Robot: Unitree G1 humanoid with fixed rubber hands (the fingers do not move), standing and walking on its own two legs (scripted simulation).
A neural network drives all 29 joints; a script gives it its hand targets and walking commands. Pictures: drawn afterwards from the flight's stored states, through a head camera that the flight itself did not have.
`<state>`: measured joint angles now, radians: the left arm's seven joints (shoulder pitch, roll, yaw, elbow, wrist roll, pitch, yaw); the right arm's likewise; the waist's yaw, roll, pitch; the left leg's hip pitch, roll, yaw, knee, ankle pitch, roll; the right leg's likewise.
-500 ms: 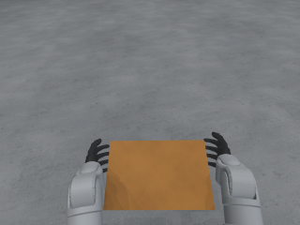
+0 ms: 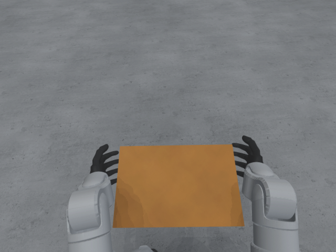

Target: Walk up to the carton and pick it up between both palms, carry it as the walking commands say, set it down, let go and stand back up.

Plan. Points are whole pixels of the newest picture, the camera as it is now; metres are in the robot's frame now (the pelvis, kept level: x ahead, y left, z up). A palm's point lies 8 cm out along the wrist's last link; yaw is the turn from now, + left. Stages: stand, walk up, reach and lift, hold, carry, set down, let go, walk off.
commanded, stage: carry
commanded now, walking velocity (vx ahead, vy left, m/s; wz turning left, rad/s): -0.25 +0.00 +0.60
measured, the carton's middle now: (176, 188) +0.28 +0.00 -0.01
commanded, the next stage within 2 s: none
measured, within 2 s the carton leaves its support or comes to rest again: neither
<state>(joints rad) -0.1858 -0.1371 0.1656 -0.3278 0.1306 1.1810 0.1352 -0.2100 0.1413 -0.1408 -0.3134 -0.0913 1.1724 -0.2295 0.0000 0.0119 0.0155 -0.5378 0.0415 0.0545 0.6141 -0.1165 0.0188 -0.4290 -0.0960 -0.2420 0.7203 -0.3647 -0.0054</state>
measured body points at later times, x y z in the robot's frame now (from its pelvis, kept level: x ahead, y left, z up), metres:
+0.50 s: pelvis -0.07 +0.01 +0.01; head -0.07 +0.01 +0.46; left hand +0.18 +0.22 +0.09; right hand +0.24 -0.10 +0.09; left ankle -0.03 +0.13 -0.72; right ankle -0.07 -0.11 -0.71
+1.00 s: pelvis -0.10 +0.00 +0.02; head -0.13 +0.00 +0.47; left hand +0.15 +0.21 +0.06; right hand +0.20 -0.12 +0.07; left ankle -0.03 +0.13 -0.72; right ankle -0.06 -0.11 -0.72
